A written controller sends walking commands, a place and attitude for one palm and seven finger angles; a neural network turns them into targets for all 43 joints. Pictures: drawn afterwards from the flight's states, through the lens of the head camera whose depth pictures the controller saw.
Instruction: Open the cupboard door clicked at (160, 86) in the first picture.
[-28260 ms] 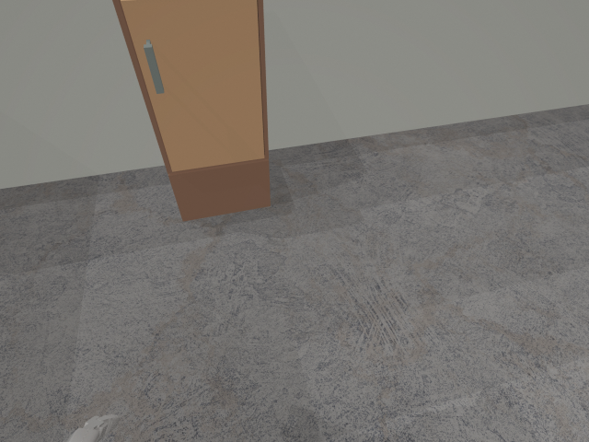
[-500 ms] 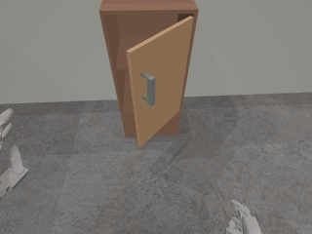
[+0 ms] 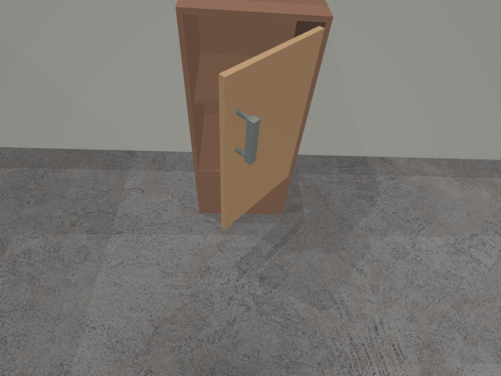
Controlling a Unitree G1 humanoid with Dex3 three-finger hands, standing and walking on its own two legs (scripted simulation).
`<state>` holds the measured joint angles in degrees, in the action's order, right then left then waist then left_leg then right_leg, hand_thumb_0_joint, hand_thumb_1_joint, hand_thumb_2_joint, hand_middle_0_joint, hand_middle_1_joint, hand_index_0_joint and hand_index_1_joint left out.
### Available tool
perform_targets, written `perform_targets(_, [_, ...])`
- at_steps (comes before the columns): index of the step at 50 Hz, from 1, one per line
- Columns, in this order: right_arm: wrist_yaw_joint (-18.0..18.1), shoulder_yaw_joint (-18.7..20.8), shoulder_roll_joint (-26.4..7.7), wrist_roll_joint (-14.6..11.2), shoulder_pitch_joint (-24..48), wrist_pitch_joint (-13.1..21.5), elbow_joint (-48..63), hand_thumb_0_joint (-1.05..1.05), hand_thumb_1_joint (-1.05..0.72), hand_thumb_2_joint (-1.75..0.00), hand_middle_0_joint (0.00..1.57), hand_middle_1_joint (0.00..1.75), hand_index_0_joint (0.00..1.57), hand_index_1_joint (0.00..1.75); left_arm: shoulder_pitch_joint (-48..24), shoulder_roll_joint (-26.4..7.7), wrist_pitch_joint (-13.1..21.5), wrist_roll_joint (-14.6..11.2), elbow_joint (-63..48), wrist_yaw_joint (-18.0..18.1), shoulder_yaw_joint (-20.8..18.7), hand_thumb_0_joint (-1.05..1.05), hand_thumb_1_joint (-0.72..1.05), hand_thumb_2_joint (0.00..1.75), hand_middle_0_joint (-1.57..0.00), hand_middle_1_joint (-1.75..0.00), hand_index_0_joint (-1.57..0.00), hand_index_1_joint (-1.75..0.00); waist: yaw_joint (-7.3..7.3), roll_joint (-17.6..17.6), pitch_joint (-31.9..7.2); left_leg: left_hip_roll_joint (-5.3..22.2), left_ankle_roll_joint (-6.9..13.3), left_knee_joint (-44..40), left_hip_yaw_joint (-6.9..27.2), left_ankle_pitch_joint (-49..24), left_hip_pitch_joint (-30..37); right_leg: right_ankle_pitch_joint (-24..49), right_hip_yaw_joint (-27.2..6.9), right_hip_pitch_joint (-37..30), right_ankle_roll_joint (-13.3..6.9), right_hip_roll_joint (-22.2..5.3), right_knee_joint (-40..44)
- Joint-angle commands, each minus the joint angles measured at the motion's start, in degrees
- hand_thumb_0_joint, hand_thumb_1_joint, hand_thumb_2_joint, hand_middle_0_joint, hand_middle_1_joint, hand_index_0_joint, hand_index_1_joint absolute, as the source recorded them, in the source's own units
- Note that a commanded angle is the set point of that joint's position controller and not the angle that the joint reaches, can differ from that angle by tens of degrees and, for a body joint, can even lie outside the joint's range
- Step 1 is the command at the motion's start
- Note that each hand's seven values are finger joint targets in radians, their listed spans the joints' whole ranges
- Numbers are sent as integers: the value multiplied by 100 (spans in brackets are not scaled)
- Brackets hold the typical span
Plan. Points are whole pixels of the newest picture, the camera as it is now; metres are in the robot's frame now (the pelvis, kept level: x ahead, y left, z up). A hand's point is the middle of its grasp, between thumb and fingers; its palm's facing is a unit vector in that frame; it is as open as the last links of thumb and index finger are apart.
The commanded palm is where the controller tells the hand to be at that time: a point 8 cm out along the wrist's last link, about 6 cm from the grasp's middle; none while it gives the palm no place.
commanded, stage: let the arm hang, fingers relaxed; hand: left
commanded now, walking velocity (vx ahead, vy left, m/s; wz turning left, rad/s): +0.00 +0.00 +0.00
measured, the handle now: (245, 137) +0.65 +0.05 -0.03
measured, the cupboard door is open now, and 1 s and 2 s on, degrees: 45 45 45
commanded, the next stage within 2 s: look to check the result in 0.72 s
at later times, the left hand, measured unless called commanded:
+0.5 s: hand out of the picture +0.00 +0.18 -0.17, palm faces +0.01 -0.98 -0.18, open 7.3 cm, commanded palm none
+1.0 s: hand out of the picture +0.01 +0.18 -0.17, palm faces +0.02 -0.98 -0.18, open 7.3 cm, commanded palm none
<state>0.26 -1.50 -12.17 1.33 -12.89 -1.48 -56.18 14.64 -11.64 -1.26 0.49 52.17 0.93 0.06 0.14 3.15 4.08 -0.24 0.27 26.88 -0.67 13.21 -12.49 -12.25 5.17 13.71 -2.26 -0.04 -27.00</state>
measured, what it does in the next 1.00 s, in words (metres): stands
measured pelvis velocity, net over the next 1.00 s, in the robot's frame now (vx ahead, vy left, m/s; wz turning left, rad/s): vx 0.02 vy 0.01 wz -0.02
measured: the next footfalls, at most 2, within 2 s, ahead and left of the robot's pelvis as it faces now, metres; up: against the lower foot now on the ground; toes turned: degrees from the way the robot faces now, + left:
none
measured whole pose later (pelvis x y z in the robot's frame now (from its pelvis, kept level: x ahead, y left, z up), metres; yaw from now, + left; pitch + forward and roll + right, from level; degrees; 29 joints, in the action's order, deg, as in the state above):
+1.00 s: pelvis +0.02 +0.01 +0.00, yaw -1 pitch -1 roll +0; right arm 2.2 -0.4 -7.2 0.9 -15.8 0.2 -65.4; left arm 15.9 -7.7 0.8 0.4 66.1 1.8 -0.2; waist 0.2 -0.1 2.9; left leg -1.2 1.4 22.5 -1.9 13.0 -8.3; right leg -12.0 3.8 10.3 -1.0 -0.7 -23.7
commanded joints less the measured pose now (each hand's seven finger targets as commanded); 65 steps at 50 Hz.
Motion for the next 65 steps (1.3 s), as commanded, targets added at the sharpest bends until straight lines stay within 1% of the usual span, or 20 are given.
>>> perform_targets(1, [58,192,-515,6,-30,118,84,0,-90,-90,20,30,20,30,90,-771,184,11,160,19,-181,0,90,90,-20,-30,-20,-30,-1,-1231,-330,404,103,-747,458,245,-258,-318,-945,-422,-75,-651,943])
perform_targets(2, [69,217,-520,-5,-128,100,24,0,-90,-90,20,30,20,30,83,-771,191,16,260,25,-191,0,90,90,-20,-30,-20,-30,3,-907,-270,427,109,-737,471,308,-234,-433,-897,-379,-67,-627,1016])
perform_targets(5, [84,227,-446,-1,-420,91,-231,0,-90,-90,20,30,20,30,84,-681,192,1,580,23,-165,0,90,90,-20,-30,-20,-30,37,-466,-173,444,142,-804,472,347,-196,-622,-885,-284,-60,-633,1108])
perform_targets(10, [112,214,-314,-10,-708,111,-527,0,-90,-90,20,30,20,30,181,-556,186,-8,929,54,-144,0,90,90,-20,-30,-20,-30,34,-65,-26,467,175,-877,455,217,-136,-609,-817,-204,-35,-618,1084])
perform_targets(12, [121,206,-260,-14,-768,105,-612,0,-90,-90,20,30,20,30,268,-499,183,-9,1010,72,-149,0,90,90,-20,-30,-20,-30,17,-24,48,462,187,-861,421,194,-112,-654,-806,-127,-30,-593,1078])
perform_targets(19, [136,183,-30,0,-943,126,-795,0,-90,-90,20,30,20,30,389,-361,156,-3,1158,99,-154,0,90,90,-20,-30,-20,-30,11,-221,198,467,197,-1000,451,365,-277,-634,-790,-87,-8,-577,955])
perform_targets(21, [147,184,-4,-2,-938,147,-826,0,-90,-90,20,30,20,30,405,-308,169,-2,1181,107,-150,0,90,90,-20,-30,-20,-30,1,-234,200,486,191,-1018,453,262,-278,-422,-764,-135,-8,-569,889])
perform_targets(25, [165,192,59,-6,-959,180,-829,0,-90,-90,20,30,20,30,446,-212,178,-1,1196,113,-157,0,90,90,-20,-30,-20,-30,-7,-441,172,506,191,-1071,499,255,-316,-234,-753,-202,-6,-552,804])
perform_targets(27, [173,197,73,-20,-943,190,-822,0,-90,-90,20,30,20,30,481,-196,189,5,1199,122,-166,0,90,90,-20,-30,-20,-30,-37,-416,172,506,189,-1031,480,178,-328,-142,-725,-258,-6,-553,797])
perform_targets(31, [189,190,104,-17,-930,216,-831,0,-90,-90,20,30,20,30,475,-158,208,-5,1233,119,-153,0,90,90,-20,-30,-20,-30,-15,-589,119,516,173,-1020,463,-114,-234,123,-727,-330,-9,-577,770])
perform_targets(32, [190,200,107,-27,-939,214,-824,0,-90,-90,20,30,20,30,499,-157,213,2,1237,125,-163,0,90,90,-20,-30,-20,-30,-30,-450,135,521,181,-983,451,-149,-214,109,-701,-313,-7,-573,779])
perform_targets(38, [192,214,75,-24,-910,217,-831,0,-90,-90,20,30,20,30,476,-134,228,2,1243,122,-153,0,90,90,-20,-30,-20,-30,12,-346,106,520,180,-957,434,-269,-63,154,-707,-271,2,-598,810])
perform_targets(41, [198,215,32,-24,-854,230,-832,0,-90,-90,20,30,20,30,475,-132,236,0,1247,123,-149,0,90,90,-20,-30,-20,-30,11,-385,45,532,178,-951,446,-427,39,284,-724,-307,9,-589,786])
perform_targets(47, [201,221,-31,-41,-790,235,-816,0,-90,-90,20,30,20,30,477,-170,252,4,1238,127,-152,0,90,90,-20,-30,-20,-30,13,-299,-1,542,178,-899,417,-551,116,354,-714,-351,15,-590,812])
perform_targets(51, [206,206,-34,-34,-730,254,-848,0,-90,-90,20,30,20,30,455,-185,254,-1,1265,121,-149,0,90,90,-20,-30,-20,-30,13,-363,-22,555,178,-930,423,-733,184,520,-711,-405,14,-617,789])
perform_targets(52, [206,208,-60,-42,-730,249,-835,0,-90,-90,20,30,20,30,472,-193,262,2,1251,127,-152,0,90,90,-20,-30,-20,-30,0,-273,-18,562,184,-891,422,-781,192,544,-691,-407,13,-605,793])
perform_targets(54, [208,198,-29,-36,-715,250,-856,0,-90,-90,20,30,20,30,440,-187,254,-1,1270,124,-146,0,90,90,-20,-30,-20,-30,12,-358,57,553,171,-926,419,-798,167,576,-691,-413,19,-625,801])
perform_targets(58, [198,203,-50,-33,-685,237,-870,0,-90,-90,20,30,20,30,419,-226,258,-1,1253,121,-147,0,90,90,-20,-30,-20,-30,13,-257,83,537,168,-933,426,-677,156,458,-700,-414,17,-624,849])
perform_targets(60, [199,202,-67,-26,-657,234,-872,0,-90,-90,20,30,20,30,419,-225,260,-7,1255,116,-139,0,90,90,-20,-30,-20,-30,7,-316,89,524,161,-929,411,-667,188,461,-726,-399,13,-622,872])
perform_targets(65, [203,202,-112,-31,-633,253,-875,0,-90,-90,20,30,20,30,366,-284,274,-13,1230,115,-150,0,90,90,-20,-30,-20,-30,8,-355,-74,554,158,-916,403,-893,277,702,-706,-550,6,-634,835])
